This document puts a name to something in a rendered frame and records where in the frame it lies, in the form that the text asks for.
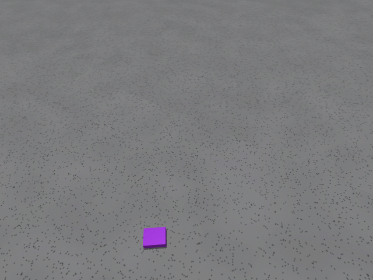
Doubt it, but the small box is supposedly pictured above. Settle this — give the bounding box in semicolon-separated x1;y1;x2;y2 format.
143;227;167;249

